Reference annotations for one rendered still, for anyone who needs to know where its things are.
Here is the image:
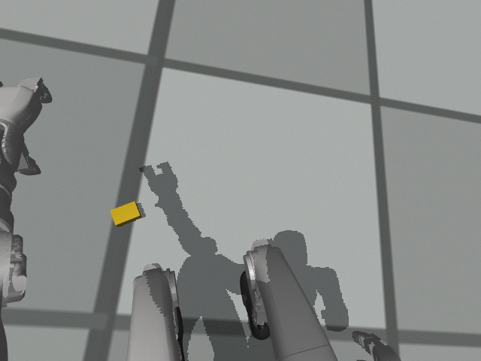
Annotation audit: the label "right robot foot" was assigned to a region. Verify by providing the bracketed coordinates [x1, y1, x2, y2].
[240, 271, 270, 340]

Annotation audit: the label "small box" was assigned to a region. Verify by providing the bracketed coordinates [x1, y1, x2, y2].
[110, 202, 142, 227]

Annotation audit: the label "left robot hand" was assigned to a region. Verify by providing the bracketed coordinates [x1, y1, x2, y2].
[0, 77, 52, 175]

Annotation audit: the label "left robot arm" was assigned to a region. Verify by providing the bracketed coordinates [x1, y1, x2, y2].
[0, 119, 27, 361]

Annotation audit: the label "right robot hand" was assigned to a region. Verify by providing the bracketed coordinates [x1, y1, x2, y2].
[352, 331, 401, 361]

